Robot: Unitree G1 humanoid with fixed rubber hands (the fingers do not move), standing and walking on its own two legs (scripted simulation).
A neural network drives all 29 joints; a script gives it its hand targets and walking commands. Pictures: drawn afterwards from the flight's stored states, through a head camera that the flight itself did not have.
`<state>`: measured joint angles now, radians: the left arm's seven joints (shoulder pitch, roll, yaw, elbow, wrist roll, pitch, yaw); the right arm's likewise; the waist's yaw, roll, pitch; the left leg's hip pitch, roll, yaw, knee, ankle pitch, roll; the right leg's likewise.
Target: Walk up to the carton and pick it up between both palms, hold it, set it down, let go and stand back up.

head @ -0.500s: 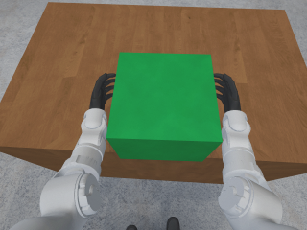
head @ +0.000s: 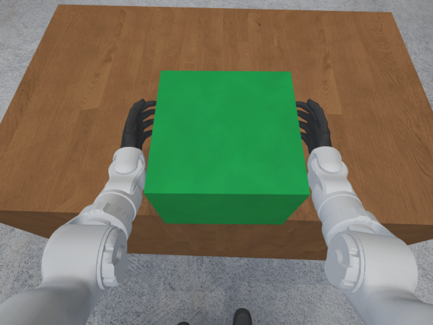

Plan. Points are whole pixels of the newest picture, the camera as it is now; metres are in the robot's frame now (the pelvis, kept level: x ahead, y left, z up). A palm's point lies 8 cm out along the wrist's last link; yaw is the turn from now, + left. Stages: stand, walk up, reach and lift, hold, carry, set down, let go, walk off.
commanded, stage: set down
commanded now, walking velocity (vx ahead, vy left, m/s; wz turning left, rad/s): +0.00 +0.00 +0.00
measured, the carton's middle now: (224, 151) +0.46 -0.02 -0.03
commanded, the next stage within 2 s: none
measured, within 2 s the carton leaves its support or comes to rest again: neither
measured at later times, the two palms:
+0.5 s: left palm (118, 137) +0.47 +0.18 +0.02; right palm (361, 134) +0.46 -0.27 +0.04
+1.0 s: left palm (100, 119) +0.46 +0.18 +0.09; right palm (376, 119) +0.45 -0.26 +0.09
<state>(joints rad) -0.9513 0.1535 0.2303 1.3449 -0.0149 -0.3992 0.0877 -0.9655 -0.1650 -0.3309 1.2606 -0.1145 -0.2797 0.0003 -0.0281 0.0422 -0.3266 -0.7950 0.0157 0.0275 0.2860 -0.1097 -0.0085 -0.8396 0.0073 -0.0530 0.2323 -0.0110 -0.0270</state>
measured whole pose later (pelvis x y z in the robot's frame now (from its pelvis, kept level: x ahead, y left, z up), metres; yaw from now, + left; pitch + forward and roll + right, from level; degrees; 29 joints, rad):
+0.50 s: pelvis -0.02 +0.01 -0.01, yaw -3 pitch +38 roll +0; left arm -1.07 0.25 -0.10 1.41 -0.39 -0.37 0.08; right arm -1.12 -0.47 0.08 1.46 0.40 -0.30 0.10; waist 0.04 0.02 -0.35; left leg -0.95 0.03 0.07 0.47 -0.18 0.00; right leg -0.99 0.02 0.00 0.38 -0.04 -0.01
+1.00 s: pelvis -0.02 +0.00 +0.00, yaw -1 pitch +30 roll +0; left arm -1.03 0.30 -0.08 1.27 -0.38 -0.20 0.03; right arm -1.06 -0.45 0.12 1.32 0.41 -0.15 0.06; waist 0.02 0.02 -0.34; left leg -0.79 0.03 0.04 0.42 -0.16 -0.02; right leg -0.83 0.02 -0.03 0.35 -0.05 -0.03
